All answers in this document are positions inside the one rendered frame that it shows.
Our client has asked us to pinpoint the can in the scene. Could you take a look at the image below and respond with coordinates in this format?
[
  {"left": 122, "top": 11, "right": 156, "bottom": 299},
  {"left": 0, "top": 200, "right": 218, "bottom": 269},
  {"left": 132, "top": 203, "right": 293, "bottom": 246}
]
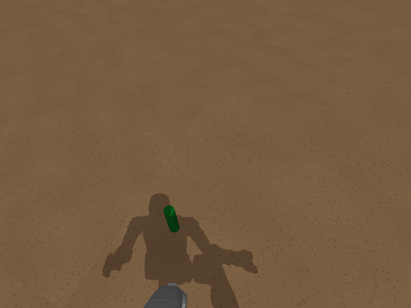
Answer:
[{"left": 163, "top": 205, "right": 179, "bottom": 232}]

